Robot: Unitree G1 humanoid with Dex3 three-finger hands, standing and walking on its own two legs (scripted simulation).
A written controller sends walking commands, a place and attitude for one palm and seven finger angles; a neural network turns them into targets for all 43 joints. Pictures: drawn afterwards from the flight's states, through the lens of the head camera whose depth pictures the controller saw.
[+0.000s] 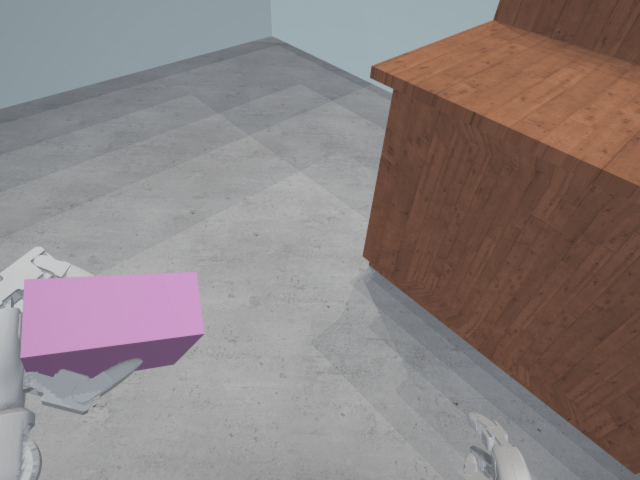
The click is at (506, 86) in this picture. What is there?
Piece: table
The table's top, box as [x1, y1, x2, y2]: [370, 20, 639, 204]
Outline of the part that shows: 371,66 371,78 639,204 639,65 492,20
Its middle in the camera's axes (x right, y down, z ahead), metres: +0.74 -0.26 +0.88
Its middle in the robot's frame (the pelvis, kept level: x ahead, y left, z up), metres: +0.87 -0.69 +0.06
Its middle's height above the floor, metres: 0.83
